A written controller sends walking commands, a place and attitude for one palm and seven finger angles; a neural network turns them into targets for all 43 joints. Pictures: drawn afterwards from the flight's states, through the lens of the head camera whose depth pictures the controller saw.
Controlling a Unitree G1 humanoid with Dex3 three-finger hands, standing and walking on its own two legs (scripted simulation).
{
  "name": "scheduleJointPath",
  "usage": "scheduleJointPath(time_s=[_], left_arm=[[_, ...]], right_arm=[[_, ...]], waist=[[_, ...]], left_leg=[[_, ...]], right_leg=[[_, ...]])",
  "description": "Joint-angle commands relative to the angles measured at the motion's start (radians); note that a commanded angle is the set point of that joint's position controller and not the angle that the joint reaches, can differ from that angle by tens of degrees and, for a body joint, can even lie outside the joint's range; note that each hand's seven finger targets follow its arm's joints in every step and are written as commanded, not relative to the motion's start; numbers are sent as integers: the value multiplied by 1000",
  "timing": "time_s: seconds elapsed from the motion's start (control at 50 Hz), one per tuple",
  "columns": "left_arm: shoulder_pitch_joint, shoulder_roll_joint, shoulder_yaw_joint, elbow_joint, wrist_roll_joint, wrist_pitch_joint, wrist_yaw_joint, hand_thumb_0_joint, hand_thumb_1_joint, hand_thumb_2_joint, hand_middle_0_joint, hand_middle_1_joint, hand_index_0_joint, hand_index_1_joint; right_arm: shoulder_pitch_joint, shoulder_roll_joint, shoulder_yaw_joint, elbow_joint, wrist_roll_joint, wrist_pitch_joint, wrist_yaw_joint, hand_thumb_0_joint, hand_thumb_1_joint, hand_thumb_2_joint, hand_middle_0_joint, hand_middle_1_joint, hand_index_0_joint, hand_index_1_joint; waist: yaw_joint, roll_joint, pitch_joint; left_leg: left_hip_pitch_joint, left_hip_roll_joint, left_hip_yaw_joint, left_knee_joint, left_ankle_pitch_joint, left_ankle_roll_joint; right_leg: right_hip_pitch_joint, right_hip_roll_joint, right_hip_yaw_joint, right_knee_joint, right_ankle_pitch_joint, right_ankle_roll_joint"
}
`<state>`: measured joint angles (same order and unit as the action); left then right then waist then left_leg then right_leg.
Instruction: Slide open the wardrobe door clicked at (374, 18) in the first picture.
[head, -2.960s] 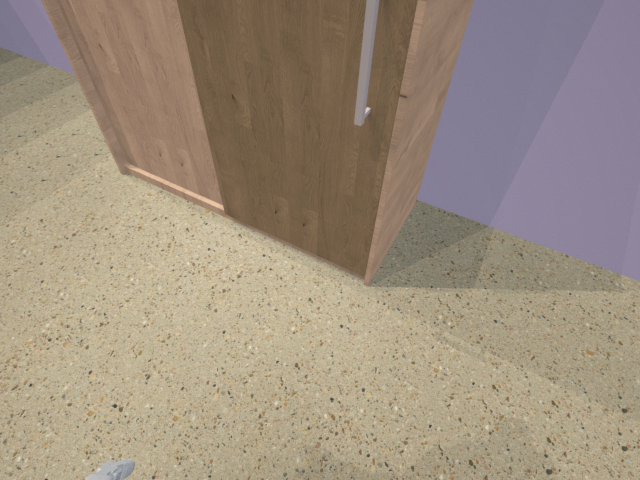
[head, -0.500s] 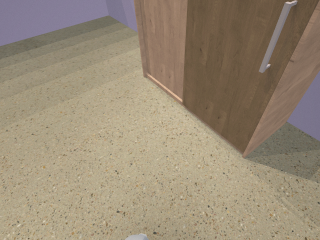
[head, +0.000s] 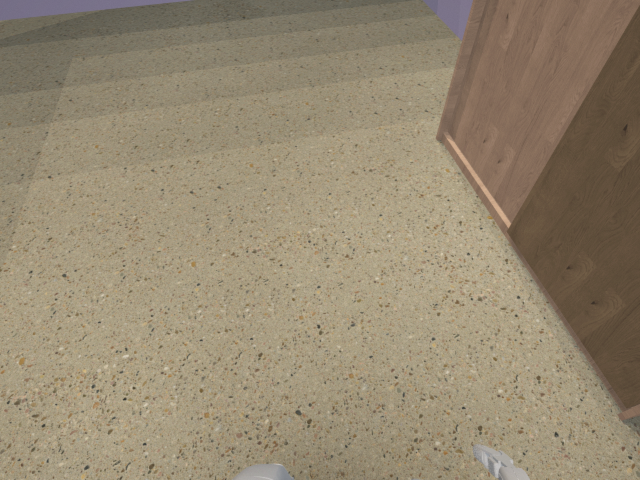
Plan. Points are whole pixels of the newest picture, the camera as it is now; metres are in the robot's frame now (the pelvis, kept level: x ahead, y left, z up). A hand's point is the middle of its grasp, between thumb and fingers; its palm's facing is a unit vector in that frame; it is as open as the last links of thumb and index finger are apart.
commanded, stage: walk to a spot facing it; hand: right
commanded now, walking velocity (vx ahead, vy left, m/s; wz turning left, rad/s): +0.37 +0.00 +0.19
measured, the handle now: out of the picture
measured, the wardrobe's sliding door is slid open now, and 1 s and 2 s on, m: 0.00 0.00 0.00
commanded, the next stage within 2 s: turn to face it in 0.64 s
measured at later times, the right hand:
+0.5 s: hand (492, 414) +0.26 -0.22 -0.16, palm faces -0.10 +0.99 -0.13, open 7.4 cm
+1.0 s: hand (399, 246) +0.55 -0.08 -0.15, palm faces -0.23 +0.95 -0.20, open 7.2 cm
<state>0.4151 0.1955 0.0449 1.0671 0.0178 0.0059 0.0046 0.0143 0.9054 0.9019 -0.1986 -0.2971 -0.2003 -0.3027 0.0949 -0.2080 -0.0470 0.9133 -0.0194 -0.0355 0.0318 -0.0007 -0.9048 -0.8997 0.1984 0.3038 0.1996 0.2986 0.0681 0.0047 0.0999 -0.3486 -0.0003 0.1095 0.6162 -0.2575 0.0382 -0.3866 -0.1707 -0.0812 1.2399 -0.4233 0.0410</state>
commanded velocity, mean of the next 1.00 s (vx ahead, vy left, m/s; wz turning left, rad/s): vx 0.23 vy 0.00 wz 0.09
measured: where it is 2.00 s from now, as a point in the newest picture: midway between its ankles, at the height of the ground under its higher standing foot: (319, 388)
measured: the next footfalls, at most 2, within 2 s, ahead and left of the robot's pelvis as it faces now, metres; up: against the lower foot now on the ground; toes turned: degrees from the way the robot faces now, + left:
right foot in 0.24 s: +0.24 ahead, -0.13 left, +0.00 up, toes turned -6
left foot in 0.78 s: +0.46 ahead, +0.15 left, +0.00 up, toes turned +26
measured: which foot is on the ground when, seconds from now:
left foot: down 0.00-0.24, up 0.26-0.76, down 0.78-1.00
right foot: up 0.00-0.22, down 0.24-0.78, up 0.80-1.00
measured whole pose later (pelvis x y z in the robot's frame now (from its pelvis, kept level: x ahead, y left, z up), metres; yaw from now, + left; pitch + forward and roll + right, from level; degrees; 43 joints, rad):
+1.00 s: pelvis +0.40 +0.06 +0.01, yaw +13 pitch -1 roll +1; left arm 0.29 0.14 0.05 1.05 0.02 0.01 0.02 0.01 0.91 0.90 -0.20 -0.30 -0.20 -0.30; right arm 0.12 -0.15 -0.05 1.01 -0.02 -0.05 -0.02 -0.01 -0.93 -0.90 0.20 0.30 0.20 0.30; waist 0.06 -0.03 0.04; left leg -0.28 0.00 0.24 0.51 -0.22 0.09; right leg -0.52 -0.13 -0.04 1.16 -0.35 0.04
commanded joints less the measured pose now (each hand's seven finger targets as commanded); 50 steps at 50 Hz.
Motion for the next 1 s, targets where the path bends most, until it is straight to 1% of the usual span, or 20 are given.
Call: scheduleJointPath(time_s=[0.0, 0.1, 0.18, 0.2, 0.22, 0.24, 0.26, 0.3, 0.34, 0.48, 0.62, 0.68, 0.72, 0.74, 0.76, 0.78, 0.8, 0.86, 0.9, 0.98], left_arm=[[0, 57, 19, -97, 14, -26, -3, 0, 900, 900, -200, -300, -200, -300], [-79, 37, 21, -132, 13, -41, -23, 0, 900, 900, -200, -300, -200, -300], [-15, 65, 30, -113, 10, -68, -18, 0, 900, 900, -200, -300, -200, -300], [60, 109, 41, -88, 13, -74, -9, 0, 900, 900, -200, -300, -200, -300], [175, 208, 65, -66, 28, -79, -2, 0, 900, 900, -200, -300, -200, -300], [213, 234, 63, -55, 30, -76, 5, 0, 900, 900, -200, -300, -200, -300], [135, 188, 51, -61, 21, -74, 14, 0, 900, 900, -200, -300, -200, -300], [-2, 112, 28, -94, 16, -86, 14, 0, 900, 900, -200, -300, -200, -300], [-36, 73, 23, -85, 11, -102, 19, 0, 900, 900, -200, -300, -200, -300], [54, 57, 21, -18, 0, -109, 27, 0, 900, 900, -200, -300, -200, -300], [130, 61, 23, 24, 13, -90, 26, 0, 900, 900, -200, -300, -200, -300], [93, 98, 35, 16, 10, -85, 27, 0, 900, 900, -200, -300, -200, -300], [55, 126, 39, 1, 2, -78, 23, 0, 900, 900, -200, -300, -200, -300], [59, 90, 30, -2, -12, -77, 12, 0, 900, 900, -200, -300, -200, -300], [107, -8, 14, -23, -27, -83, 17, 0, 900, 900, -200, -300, -200, -300], [28, 14, 16, -45, -24, -74, 26, 0, 900, 900, -200, -300, -200, -300], [48, -8, 18, -34, -19, -67, 27, 0, 900, 900, -200, -300, -200, -300], [29, -31, 8, 13, 0, -22, 25, 0, 900, 900, -200, -300, -200, -300], [89, -46, 2, 32, 0, 5, 23, 0, 900, 900, -200, -300, -200, -300], [8, -31, 9, -22, 3, 25, 8, 0, 900, 900, -200, -300, -200, -300]], right_arm=[[90, -155, -42, -6, -8, -12, -34, 0, -900, -900, 200, 300, 200, 300], [124, -152, -46, 20, -9, -17, -28, 0, -900, -900, 200, 300, 200, 300], [127, -144, -48, 28, -3, -9, -25, 0, -900, -900, 200, 300, 200, 300], [139, -111, -40, 25, -1, -6, -22, 0, -900, -900, 200, 300, 200, 300], [149, -33, -28, 5, 5, -3, -15, 0, -900, -900, 200, 300, 200, 300], [124, -33, -24, -22, 0, -8, -18, 0, -900, -900, 200, 300, 200, 300], [101, -68, -38, -12, -6, -6, -19, 0, -900, -900, 200, 300, 200, 300], [118, -57, -45, 22, -13, -3, -2, 0, -900, -900, 200, 300, 200, 300], [191, -23, -43, 58, -17, 15, 1, 0, -900, -900, 200, 300, 200, 300], [128, 9, -42, 47, -19, 36, 9, 0, -900, -900, 200, 300, 200, 300], [-54, 29, -32, 4, -10, 24, 17, 0, -900, -900, 200, 300, 200, 300], [29, 10, -37, 22, -12, 13, 15, 0, -900, -900, 200, 300, 200, 300], [244, -38, -48, 81, -18, -4, 3, 0, -900, -900, 200, 300, 200, 300], [381, -116, -67, 125, -23, -18, -11, 0, -900, -900, 200, 300, 200, 300], [466, -223, -87, 146, -12, -32, -29, 0, -900, -900, 200, 300, 200, 300], [459, -242, -79, 142, 15, -23, -38, 0, -900, -900, 200, 300, 200, 300], [362, -221, -70, 122, 10, -26, -41, 0, -900, -900, 200, 300, 200, 300], [158, -66, -17, 84, 5, -32, -54, 0, -900, -900, 200, 300, 200, 300], [99, -49, -6, 70, 0, -32, -57, 0, -900, -900, 200, 300, 200, 300], [84, -50, -16, 42, 1, -12, -61, 0, -900, -900, 200, 300, 200, 300]], waist=[[-23, 93, -72], [-46, 136, -43], [-3, 42, -48], [31, -65, -65], [69, -330, -84], [72, -403, -75], [44, -289, -32], [-24, -90, 37], [-67, -86, 0], [-51, -100, -12], [4, -142, 59], [-51, -159, -6], [-154, -116, -137], [-213, -6, -239], [-200, 240, -380], [-203, 109, -346], [-152, 172, -343], [-52, 16, -92], [-5, 53, -101], [-18, 92, -80]], left_leg=[[31, 246, -249, -399, -19, 133], [0, 203, -243, -403, -149, 124], [-40, 154, -227, -265, -191, 90], [-118, 97, -197, -93, -163, 66], [-266, -25, -73, 247, -238, 15], [-361, -52, -78, 491, -314, 1], [-393, 22, -141, 625, -214, 7], [-366, 87, -144, 656, -53, -4], [-304, 100, -133, 622, 28, -24], [-407, 123, -59, 451, 120, -63], [-315, 84, 30, 126, 90, -26], [-166, 13, 82, 55, 39, 19], [147, -44, 118, -54, 98, 46], [448, 83, -19, -81, 237, 75], [699, 428, -503, -117, 598, 209], [582, 472, -496, -196, 801, 257], [490, 461, -460, -223, 686, 223], [71, 350, -172, -316, 542, 108], [14, 321, -49, -332, 494, 93], [21, 325, 4, -359, 343, 99]], right_leg=[[-116, -24, 6, -139, 92, 20], [-25, 28, -35, -443, 168, 16], [222, 83, -73, -665, 198, 8], [349, 38, 9, -744, 89, -11], [439, -179, 328, -928, -119, -80], [417, -318, 584, -1100, -279, -136], [333, -333, 578, -1130, -341, -152], [205, -261, 368, -1125, -200, -132], [199, -190, 151, -1096, 29, -96], [381, -159, -62, -1072, 381, -127], [420, -179, -165, -1004, 573, -136], [459, -186, -225, -841, 905, -124], [391, -152, -252, -533, 1022, -81], [159, -103, -236, -284, 748, -47], [-152, 84, -170, 73, -137, 3], [-165, 88, -9, 178, -192, -17], [-163, 64, 70, 214, -109, -18], [-76, 9, 80, 83, 63, -18], [-39, 12, 75, -29, 83, -5], [-77, 27, 32, -132, 109, 14]])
